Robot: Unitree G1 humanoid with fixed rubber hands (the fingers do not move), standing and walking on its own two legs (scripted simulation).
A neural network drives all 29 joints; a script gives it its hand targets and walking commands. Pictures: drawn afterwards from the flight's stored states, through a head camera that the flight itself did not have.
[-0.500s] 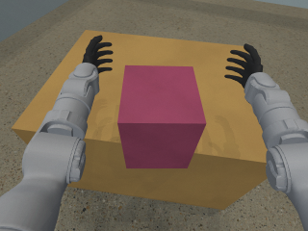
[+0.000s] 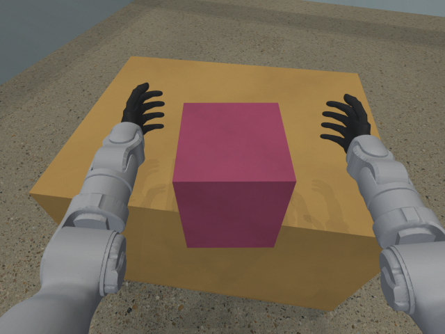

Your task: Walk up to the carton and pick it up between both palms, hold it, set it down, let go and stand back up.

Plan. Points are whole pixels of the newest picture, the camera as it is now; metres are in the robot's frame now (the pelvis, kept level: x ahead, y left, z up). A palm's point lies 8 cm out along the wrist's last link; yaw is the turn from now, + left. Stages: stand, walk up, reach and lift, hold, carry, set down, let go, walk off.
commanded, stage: set down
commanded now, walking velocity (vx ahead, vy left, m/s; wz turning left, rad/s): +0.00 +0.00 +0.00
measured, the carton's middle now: (230, 178) +0.45 +0.01 +0.00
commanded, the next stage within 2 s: none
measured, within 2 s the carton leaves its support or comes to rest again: neither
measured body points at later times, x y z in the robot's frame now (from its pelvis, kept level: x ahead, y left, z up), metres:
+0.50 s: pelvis +0.01 +0.00 +0.00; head +0.03 +0.01 +0.45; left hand +0.41 +0.19 +0.08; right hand +0.39 -0.21 +0.07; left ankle +0.01 +0.12 -0.74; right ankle +0.01 -0.07 -0.74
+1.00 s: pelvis +0.01 +0.00 +0.00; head +0.02 +0.02 +0.45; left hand +0.35 +0.19 +0.02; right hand +0.33 -0.20 +0.02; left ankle +0.01 +0.12 -0.74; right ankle +0.01 -0.07 -0.74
